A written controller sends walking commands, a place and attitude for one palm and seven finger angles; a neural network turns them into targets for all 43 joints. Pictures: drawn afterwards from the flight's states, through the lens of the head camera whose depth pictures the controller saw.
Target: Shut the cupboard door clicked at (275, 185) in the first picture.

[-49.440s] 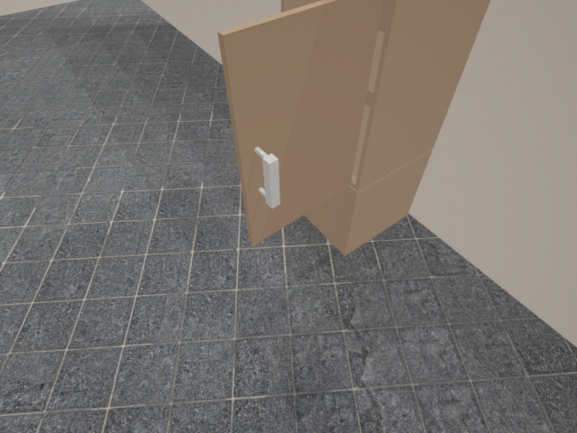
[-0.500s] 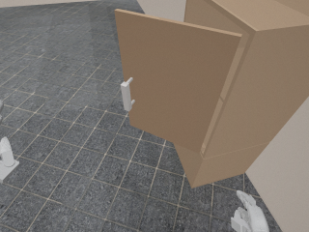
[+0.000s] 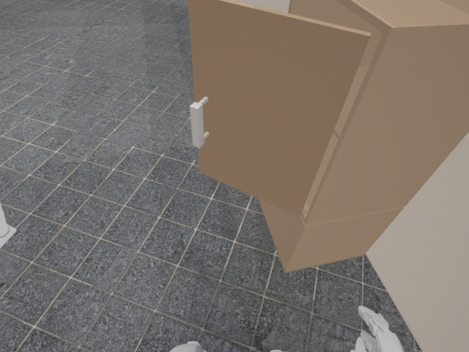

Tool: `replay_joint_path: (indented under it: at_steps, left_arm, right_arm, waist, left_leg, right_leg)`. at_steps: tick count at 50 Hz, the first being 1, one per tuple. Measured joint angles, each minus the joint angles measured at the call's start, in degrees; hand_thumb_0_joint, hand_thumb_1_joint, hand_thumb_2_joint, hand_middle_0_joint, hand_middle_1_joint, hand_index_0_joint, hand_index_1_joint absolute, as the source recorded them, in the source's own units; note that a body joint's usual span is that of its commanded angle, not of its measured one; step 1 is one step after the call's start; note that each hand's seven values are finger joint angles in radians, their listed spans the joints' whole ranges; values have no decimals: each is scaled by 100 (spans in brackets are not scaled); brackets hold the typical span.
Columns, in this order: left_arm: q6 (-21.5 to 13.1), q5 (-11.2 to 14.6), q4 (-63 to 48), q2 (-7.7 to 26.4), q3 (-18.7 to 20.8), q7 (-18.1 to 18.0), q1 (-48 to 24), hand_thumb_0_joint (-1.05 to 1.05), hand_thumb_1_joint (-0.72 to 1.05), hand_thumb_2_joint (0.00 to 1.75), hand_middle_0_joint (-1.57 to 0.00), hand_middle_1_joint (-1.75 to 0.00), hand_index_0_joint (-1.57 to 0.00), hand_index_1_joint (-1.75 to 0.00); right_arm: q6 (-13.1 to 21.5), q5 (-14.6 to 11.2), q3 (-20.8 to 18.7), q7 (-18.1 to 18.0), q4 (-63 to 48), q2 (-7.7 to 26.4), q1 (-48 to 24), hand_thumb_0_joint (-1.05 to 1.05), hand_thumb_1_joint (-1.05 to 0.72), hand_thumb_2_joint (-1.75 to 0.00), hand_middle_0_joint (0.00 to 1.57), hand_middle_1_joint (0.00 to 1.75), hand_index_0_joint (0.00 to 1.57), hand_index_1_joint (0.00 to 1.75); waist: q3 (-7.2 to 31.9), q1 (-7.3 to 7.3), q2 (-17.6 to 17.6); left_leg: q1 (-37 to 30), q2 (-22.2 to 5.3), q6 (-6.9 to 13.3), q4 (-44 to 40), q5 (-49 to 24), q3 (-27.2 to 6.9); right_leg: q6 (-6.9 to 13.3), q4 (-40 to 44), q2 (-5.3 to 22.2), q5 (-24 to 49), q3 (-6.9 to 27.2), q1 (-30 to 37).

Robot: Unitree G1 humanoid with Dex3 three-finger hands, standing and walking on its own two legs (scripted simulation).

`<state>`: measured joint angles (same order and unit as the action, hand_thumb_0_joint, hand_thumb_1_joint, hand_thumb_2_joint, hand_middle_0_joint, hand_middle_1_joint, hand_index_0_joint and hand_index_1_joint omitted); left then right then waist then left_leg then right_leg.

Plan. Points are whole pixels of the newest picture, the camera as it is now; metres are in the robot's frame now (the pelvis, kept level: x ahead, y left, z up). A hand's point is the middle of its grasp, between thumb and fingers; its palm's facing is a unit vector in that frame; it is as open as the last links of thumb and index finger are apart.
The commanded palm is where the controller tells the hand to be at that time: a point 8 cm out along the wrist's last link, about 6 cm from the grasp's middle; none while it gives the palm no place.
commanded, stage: step back with the hand held close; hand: left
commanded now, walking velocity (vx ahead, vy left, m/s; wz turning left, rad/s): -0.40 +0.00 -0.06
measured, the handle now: (201, 122) +0.73 +0.11 -0.05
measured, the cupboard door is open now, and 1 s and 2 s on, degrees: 48 48 48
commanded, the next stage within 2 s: stop stepping back and stand still in 0.58 s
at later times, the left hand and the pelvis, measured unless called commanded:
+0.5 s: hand out of the picture +0.10 +0.29 +0.20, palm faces +0.53 -0.75 -0.39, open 7.4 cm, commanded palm +0.05 +0.30 +0.20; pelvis -0.10 +0.00 +0.01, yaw -2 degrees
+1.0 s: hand out of the picture -0.01 +0.29 +0.21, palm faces +0.46 -0.81 -0.37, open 7.4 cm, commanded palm -0.06 +0.31 +0.20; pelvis -0.23 +0.03 +0.03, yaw -6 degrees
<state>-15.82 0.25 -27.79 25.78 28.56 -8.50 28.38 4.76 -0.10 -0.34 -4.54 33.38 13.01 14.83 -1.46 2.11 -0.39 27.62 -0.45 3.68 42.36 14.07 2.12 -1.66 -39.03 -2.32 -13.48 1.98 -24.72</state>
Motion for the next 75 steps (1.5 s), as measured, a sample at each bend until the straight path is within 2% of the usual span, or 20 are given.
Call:
replay_joint_path:
  at_steps: [9, 13, 17, 22, 24, 27, 30, 34, 37, 40, 42, 44, 47, 50, 54, 61, 64, 69, 72, 75]
  left_arm:
    - [101, 97, -202, -261, -327, -65, 86, 1, 88, 90, -21, -30, -21, -30]
    - [61, 106, -359, -135, -335, -99, 163, 1, 88, 90, -21, -30, -21, -30]
    - [76, 204, -406, 189, -117, -62, 30, 1, 88, 90, -21, -30, -22, -30]
    - [31, 445, -231, 52, 67, -142, 181, 1, 88, 90, -21, -30, -21, -30]
    - [54, 445, -202, -30, 58, -160, 154, 1, 89, 90, -21, -30, -21, -30]
    - [102, 263, 10, -420, -457, -150, -287, 1, 89, 90, -20, -30, -21, -30]
    - [269, 188, -36, -432, -703, -57, -493, 1, 89, 90, -21, -30, -21, -30]
    - [301, 300, 69, -51, -461, 144, -708, 1, 89, 90, -21, -30, -21, -30]
    - [399, 449, -105, 186, -224, 209, -148, 1, 89, 90, -21, -30, -21, -30]
    - [558, 520, -454, 302, -174, 185, 556, 1, 89, 90, -21, -30, -21, -30]
    - [650, 481, -724, 398, -124, 143, 896, 1, 89, 90, -21, -30, -21, -30]
    - [694, 414, -831, 380, -187, 99, 994, 1, 88, 90, -21, -30, -21, -30]
    - [646, 318, -401, 135, -346, -81, 735, 1, 88, 90, -22, -30, -22, -30]
    - [678, 222, 332, -220, -459, -239, 86, 1, 88, 90, -21, -30, -22, -30]
    - [781, 146, 662, -559, -657, -330, -372, 1, 89, 90, -21, -30, -21, -30]
    - [623, 130, 44, -70, -402, -147, 339, 2, 89, 90, -21, -30, -21, -30]
    - [509, 126, -87, 97, -251, -128, 479, 1, 89, 90, -21, -30, -21, -30]
    - [471, 159, 196, -42, -298, -143, 306, 1, 89, 90, -21, -30, -21, -30]
    - [523, 145, 377, -307, -490, -180, 234, 1, 89, 90, -21, -30, -21, -30]
    - [507, 21, 613, -434, -707, -99, 83, 1, 89, 90, -21, -30, -21, -30]
  right_arm:
    - [-91, 32, -77, 133, 195, 15, -258, 1, -91, -90, 20, 30, 21, 30]
    - [-128, 10, -58, 64, 90, -6, -334, 1, -91, -90, 20, 30, 21, 30]
    - [104, 33, -163, 25, 187, -187, -308, 1, -91, -90, 20, 30, 21, 30]
    - [254, 46, -59, 132, 384, -349, -456, 1, -90, -90, 20, 30, 21, 30]
    - [283, 97, 34, 170, 338, -431, -610, 1, -90, -90, 20, 30, 21, 30]
    - [270, 124, 77, 154, 527, -383, -756, 1, -90, -90, 20, 30, 21, 30]
    - [147, 66, 171, 71, 530, -387, -623, 1, -90, -90, 21, 30, 21, 30]
    - [70, 64, 102, 80, 326, -452, -793, 1, -90, -90, 21, 30, 21, 30]
    - [57, 113, 84, 169, 82, -423, -708, 1, -90, -90, 21, 30, 21, 30]
    - [38, 109, 30, 202, -118, -320, -390, 1, -90, -90, 21, 30, 21, 30]
    - [-8, 106, -10, 184, -167, -217, -222, 1, -90, -90, 20, 30, 21, 30]
    - [-112, 117, -41, 146, 90, -80, -94, 1, -90, -90, 20, 30, 21, 30]
    - [-245, 90, -29, 21, 510, 39, 273, 1, -90, -90, 20, 30, 21, 30]
    - [-194, 73, -51, -86, 727, 139, 543, 1, -91, -90, 20, 30, 21, 30]
    - [-30, 59, -89, -139, 779, 240, 602, 1, -91, -90, 20, 30, 21, 30]
    - [226, 109, 74, -30, 521, -313, 323, 1, -91, -90, 20, 30, 21, 30]
    - [234, 105, 207, 58, 439, -438, 334, 1, -90, -90, 20, 30, 21, 30]
    - [28, 53, 193, 161, 519, -346, 161, 1, -90, -90, 21, 30, 21, 30]
    - [-100, 51, 127, 187, 596, -219, 75, 1, -90, -90, 21, 30, 21, 30]
    - [-33, 76, 56, 246, 646, -73, 17, 1, -90, -90, 21, 30, 21, 30]
  waist:
    - [-10, -113, 206]
    - [-38, -34, 169]
    - [-24, 28, -155]
    - [393, -342, -146]
    - [452, -529, 84]
    - [313, -677, 11]
    - [460, -564, 144]
    - [213, -148, 215]
    - [180, 51, 92]
    - [321, 153, 71]
    - [391, 81, 220]
    - [442, -122, 293]
    - [762, -324, 377]
    - [942, -338, 322]
    - [900, -160, 146]
    - [497, 173, 342]
    - [468, 116, 220]
    - [427, -62, -93]
    - [379, -173, -30]
    - [296, -200, 59]
  left_leg:
    - [214, 197, -241, -62, 804, 22]
    - [307, 99, -25, -368, 250, 43]
    - [339, -367, 92, -827, -1064, 37]
    - [438, -540, -6, -1301, -1359, 387]
    - [608, -510, -178, -1299, -1230, 678]
    - [590, -424, -543, -834, -325, 502]
    - [2, -234, -553, -968, -990, 355]
    - [-57, -211, 43, -1487, -1258, 373]
    - [-115, -405, -14, -2002, -1613, 392]
    - [-19, -380, -217, -2171, -1243, 391]
    - [322, -216, -452, -1600, -297, 424]
    - [689, -54, -566, -94, 294, 156]
    - [590, 23, -584, 1137, 377, 45]
    - [-67, -103, -461, 727, 534, 83]
    - [-1190, -260, -268, -763, 823, 133]
    - [-1439, -181, -395, -1124, 303, 268]
    - [-1378, -280, -442, -1042, 328, 244]
    - [-961, -294, -403, -116, 903, 65]
    - [-626, -101, -399, 675, 1069, 14]
    - [-648, -120, -383, 72, 659, 127]
  right_leg:
    - [34, 254, 197, 365, 45, -175]
    - [29, 108, 114, -37, 11, -329]
    - [78, -1615, -364, -1100, -126, -194]
    - [233, -367, -151, -1629, -384, 1054]
    - [423, 719, 54, -1416, -88, 1464]
    - [93, 755, 55, -902, 108, 1403]
    - [-109, 714, 117, -816, 220, 1333]
    - [44, -224, -68, -1299, 182, 743]
    - [208, -537, -314, -1573, -209, 587]
    - [295, 382, -363, -1527, -667, 1086]
    - [487, 1085, -245, -1116, -656, 1314]
    - [655, 989, -127, -363, -591, 1155]
    - [594, 1063, 65, -350, -530, 1155]
    - [499, 1122, 211, -208, -620, 1111]
    - [394, 789, 282, -266, -769, 852]
    - [210, -228, 192, -924, -552, 535]
    - [215, 506, 105, -686, -719, 866]
    - [587, 639, 2, -291, -793, 862]
    - [578, 735, 107, -283, -731, 947]
    - [503, 762, 218, -278, -772, 1007]
